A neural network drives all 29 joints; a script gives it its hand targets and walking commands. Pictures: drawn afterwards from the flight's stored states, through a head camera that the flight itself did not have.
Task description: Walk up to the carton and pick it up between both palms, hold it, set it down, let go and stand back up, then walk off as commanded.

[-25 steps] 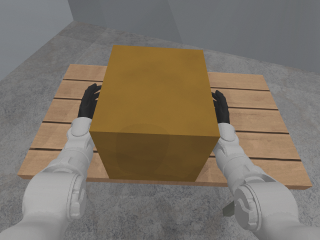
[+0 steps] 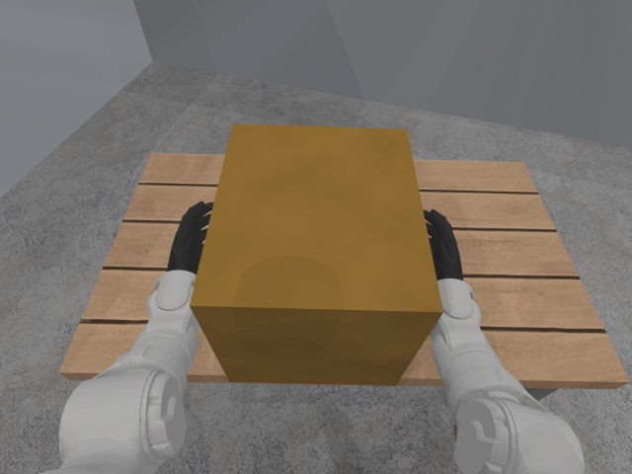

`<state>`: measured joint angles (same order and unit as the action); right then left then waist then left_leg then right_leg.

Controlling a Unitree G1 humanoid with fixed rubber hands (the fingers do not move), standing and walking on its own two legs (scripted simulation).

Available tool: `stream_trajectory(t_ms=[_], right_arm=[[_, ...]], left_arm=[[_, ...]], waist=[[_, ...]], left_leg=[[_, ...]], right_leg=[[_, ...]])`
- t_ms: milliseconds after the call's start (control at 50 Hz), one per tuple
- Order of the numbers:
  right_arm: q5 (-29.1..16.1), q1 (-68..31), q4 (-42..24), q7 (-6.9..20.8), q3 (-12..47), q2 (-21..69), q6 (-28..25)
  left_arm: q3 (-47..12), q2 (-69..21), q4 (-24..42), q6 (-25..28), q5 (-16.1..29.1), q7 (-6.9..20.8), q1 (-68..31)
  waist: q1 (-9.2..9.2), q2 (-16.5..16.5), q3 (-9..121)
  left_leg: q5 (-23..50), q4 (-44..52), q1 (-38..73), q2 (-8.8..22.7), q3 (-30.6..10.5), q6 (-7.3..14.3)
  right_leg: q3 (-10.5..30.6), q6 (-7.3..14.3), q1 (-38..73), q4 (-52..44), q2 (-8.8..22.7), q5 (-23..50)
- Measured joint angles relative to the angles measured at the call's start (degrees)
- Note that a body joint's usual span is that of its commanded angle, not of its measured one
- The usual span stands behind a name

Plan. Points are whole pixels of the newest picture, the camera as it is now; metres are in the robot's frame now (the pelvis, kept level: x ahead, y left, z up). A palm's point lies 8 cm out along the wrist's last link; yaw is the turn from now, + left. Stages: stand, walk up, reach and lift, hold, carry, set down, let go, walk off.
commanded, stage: reach and lift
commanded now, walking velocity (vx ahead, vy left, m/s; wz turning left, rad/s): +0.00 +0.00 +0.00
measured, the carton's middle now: (316, 258) +0.43 +0.00 +0.00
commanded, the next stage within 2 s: none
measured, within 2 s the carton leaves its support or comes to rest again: leaves its support in 0.56 s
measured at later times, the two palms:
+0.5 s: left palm (186, 261) +0.41 +0.17 +0.04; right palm (443, 271) +0.38 -0.17 +0.04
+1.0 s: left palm (185, 274) +0.38 +0.17 +0.05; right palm (452, 282) +0.36 -0.18 +0.04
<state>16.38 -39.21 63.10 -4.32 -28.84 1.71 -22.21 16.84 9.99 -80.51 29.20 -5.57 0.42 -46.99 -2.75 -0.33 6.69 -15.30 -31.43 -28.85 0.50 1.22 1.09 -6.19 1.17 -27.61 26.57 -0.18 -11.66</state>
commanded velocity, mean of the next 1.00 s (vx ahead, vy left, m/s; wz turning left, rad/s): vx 0.00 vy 0.00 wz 0.00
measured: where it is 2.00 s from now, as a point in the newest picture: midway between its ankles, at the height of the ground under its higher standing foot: outside the picture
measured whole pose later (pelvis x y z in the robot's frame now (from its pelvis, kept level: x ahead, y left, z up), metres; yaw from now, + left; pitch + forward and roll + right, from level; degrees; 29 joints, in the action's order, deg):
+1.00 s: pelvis -0.03 +0.00 +0.01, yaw -1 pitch +16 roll -1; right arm 18.6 -40.9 71.2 -7.2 -29.4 -1.2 -36.4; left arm 14.1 8.6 -76.8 33.5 -6.1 -2.4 -46.1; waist -0.2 0.6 8.4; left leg -8.1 -23.3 -31.6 0.6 2.3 1.0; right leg -5.2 1.8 -30.5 18.0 -0.7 -3.9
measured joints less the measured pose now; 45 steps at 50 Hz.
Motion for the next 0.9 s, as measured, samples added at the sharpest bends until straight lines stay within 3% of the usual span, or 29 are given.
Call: stream_trajectory(t_ms=[480, 740, 900], right_arm=[[-1.3, 4.4, -0.6, -2.2, 3.6, 0.1, -4.5], [-1.3, 3.1, 4.9, -3.1, 3.3, -1.7, -13.5], [1.7, 0.0, 8.0, -3.1, 0.2, -2.5, -15.2]], left_arm=[[-3.2, -0.9, 4.3, -0.5, 0.7, -0.3, 4.0], [-2.8, -1.9, 5.8, 4.1, -1.0, -1.7, 4.7], [-2.2, -1.7, 4.6, 4.8, -1.1, -2.3, 2.7]], waist=[[0.57, 0.0, 0.7], [2.05, 0.9, 1.3], [2.42, 1.3, 1.4]], left_leg=[[2.0, 5.7, 3.4, 0.0, -0.5, -0.3], [3.8, 6.3, 1.7, 0.3, 0.0, -0.3], [6.3, 7.7, -1.2, 0.2, 0.7, -0.2]], right_leg=[[-0.4, 0.1, 3.9, -6.4, -0.4, 2.2], [0.0, 0.4, 2.5, -8.1, -0.8, 4.8], [0.6, 0.6, -0.9, -8.8, -0.6, 7.1]])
